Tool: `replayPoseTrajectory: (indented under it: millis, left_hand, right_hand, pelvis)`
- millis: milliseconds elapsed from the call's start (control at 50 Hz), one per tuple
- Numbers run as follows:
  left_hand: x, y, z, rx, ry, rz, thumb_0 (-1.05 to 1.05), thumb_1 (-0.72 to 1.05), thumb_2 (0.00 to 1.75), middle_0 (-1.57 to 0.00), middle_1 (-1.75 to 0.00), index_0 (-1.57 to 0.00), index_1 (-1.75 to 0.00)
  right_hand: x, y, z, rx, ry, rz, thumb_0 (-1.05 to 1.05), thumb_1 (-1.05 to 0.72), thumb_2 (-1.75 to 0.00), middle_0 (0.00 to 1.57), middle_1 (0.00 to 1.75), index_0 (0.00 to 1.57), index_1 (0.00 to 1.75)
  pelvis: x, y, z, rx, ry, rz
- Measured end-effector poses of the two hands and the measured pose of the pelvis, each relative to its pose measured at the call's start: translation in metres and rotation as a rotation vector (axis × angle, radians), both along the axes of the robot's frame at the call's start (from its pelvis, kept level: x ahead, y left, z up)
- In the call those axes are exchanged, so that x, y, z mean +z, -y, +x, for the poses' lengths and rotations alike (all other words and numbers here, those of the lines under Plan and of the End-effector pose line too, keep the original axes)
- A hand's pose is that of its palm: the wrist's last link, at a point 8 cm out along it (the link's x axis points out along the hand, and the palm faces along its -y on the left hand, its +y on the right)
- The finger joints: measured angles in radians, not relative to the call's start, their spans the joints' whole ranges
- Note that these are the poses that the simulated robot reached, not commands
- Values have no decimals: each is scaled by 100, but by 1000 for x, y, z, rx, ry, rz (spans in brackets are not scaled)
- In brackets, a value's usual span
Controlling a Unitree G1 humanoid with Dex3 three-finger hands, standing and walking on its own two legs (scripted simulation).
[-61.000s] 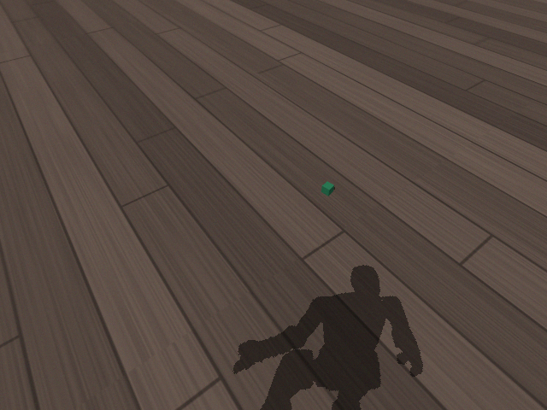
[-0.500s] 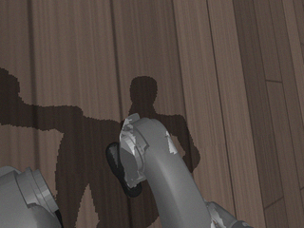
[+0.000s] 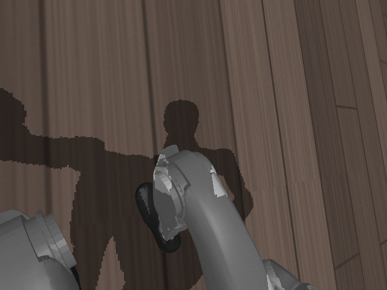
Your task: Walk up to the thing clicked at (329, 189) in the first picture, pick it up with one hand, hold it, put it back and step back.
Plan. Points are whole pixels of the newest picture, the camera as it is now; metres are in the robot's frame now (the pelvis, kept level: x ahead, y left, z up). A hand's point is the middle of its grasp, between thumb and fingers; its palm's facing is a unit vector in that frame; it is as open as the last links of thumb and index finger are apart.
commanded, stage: close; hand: left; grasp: from above
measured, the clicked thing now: out of the picture +0.49 +0.25 -0.30
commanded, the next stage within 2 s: none
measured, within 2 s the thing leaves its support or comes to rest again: neither
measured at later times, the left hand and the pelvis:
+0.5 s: hand out of the picture +0.47 +0.23 -0.28, palm faces -0.47 -0.05 -0.88, open 10.6 cm; pelvis +0.00 +0.00 +0.00, yaw +0 degrees
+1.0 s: hand out of the picture +0.46 +0.23 -0.28, palm faces -0.47 -0.05 -0.88, open 10.9 cm; pelvis +0.00 +0.00 +0.00, yaw +0 degrees
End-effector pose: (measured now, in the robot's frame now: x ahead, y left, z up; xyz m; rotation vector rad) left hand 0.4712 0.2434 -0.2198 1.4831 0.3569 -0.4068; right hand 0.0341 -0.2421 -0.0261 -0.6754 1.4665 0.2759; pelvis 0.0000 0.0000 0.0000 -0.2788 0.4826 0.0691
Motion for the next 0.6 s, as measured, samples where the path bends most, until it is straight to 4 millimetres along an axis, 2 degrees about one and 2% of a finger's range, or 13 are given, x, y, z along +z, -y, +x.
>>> replayPoseTrajectory:
  millis: [280,600]
  left_hand:
    - [-1,1,-1,8,4,7,0,6,74,-39,-79,-43,-75]
    - [-1,5,3,13,1,2,0,0,76,-37,-82,-39,-77]
  right_hand:
    - [-2,0,8,22,12,21,0,-90,-90,20,30,20,30]
    - [-1,3,4,5,2,17,0,-90,-89,20,30,20,30]
  pelvis:
    - [1,1,0,-1,-2,3]
    - [2,2,1,-2,-3,9]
